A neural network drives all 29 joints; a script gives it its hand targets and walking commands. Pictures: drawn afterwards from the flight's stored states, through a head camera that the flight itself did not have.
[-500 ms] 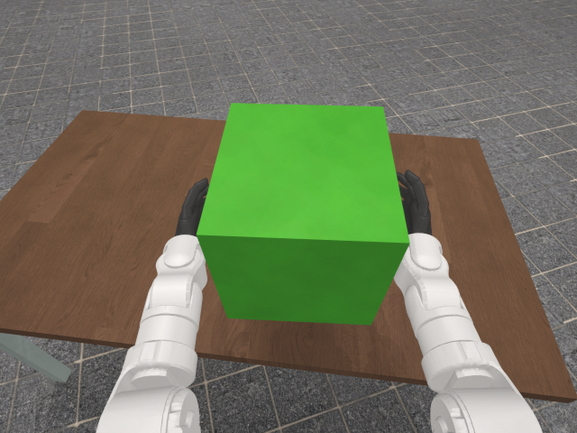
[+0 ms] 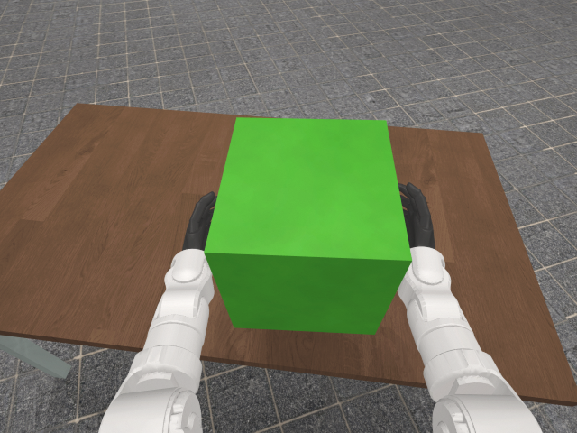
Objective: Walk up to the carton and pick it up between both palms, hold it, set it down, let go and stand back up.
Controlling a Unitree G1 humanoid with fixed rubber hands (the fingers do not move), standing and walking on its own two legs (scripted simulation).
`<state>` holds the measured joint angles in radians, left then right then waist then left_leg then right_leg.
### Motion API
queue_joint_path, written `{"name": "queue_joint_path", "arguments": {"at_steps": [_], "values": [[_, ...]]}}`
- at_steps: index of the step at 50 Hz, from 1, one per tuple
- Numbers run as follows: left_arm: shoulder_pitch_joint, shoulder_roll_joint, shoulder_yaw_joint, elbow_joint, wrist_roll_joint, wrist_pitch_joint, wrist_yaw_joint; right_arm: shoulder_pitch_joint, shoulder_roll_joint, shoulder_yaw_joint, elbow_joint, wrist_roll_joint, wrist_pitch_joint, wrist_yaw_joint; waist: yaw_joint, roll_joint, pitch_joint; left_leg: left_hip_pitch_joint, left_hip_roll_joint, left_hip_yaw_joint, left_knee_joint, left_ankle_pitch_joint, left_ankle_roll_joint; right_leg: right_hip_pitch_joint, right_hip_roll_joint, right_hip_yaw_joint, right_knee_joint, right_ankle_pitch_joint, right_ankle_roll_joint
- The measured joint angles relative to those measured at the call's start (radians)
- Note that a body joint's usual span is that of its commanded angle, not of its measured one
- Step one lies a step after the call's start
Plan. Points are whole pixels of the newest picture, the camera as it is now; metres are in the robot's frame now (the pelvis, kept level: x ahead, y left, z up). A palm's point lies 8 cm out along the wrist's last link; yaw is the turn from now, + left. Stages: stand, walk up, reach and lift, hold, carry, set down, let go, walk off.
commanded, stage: set down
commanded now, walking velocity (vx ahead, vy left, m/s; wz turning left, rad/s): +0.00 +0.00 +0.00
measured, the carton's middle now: (307, 228) +0.40 +0.00 +0.03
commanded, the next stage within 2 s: none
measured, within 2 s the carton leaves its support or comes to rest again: rests again in 1.36 s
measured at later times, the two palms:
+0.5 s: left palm (203, 265) +0.36 +0.16 -0.01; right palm (407, 252) +0.37 -0.16 +0.02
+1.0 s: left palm (201, 271) +0.37 +0.17 -0.06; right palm (386, 255) +0.40 -0.14 -0.04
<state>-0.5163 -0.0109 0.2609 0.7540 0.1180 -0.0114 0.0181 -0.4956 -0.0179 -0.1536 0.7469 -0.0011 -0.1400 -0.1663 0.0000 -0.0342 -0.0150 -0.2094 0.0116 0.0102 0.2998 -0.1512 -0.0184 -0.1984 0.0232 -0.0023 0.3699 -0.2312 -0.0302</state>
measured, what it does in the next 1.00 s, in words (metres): stands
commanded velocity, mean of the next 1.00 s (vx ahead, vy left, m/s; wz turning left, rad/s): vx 0.00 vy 0.00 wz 0.00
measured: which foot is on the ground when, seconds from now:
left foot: down 0.00-1.00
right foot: down 0.00-1.00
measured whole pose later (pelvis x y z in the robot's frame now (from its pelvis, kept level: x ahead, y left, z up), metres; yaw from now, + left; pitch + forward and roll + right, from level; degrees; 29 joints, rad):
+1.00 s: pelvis +0.03 +0.01 -0.01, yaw +0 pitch +20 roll +0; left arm -0.52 0.01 0.26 1.10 0.12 -0.45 0.10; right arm -0.57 0.00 -0.28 1.07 -0.15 -0.50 -0.10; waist 0.00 0.02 -0.11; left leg -0.55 0.02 0.01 0.42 -0.21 -0.02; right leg -0.48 0.03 0.00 0.37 -0.23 -0.02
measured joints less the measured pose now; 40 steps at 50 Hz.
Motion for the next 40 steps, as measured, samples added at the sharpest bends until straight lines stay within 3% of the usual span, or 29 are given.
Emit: {"name": "queue_joint_path", "arguments": {"at_steps": [24, 40], "values": [[0.000, 0.000, 0.001, 0.224, 0.000, -0.215, 0.041, -0.019, 0.022, -0.115, 0.170, -0.139, -0.159, 0.050, 0.000, 0.012, 0.000, -0.058, 0.000, 0.000, 0.033, -0.023, 0.000, -0.042, 0.000, 0.000, 0.000, -0.006, -0.001], [0.000, 0.017, 0.001, 0.310, 0.000, -0.366, 0.068, -0.061, 0.022, -0.128, 0.273, -0.152, -0.291, 0.060, 0.000, 0.045, -0.051, -0.226, 0.003, 0.000, 0.087, -0.048, 0.000, -0.185, 0.002, 0.000, 0.000, -0.004, 0.008]]}}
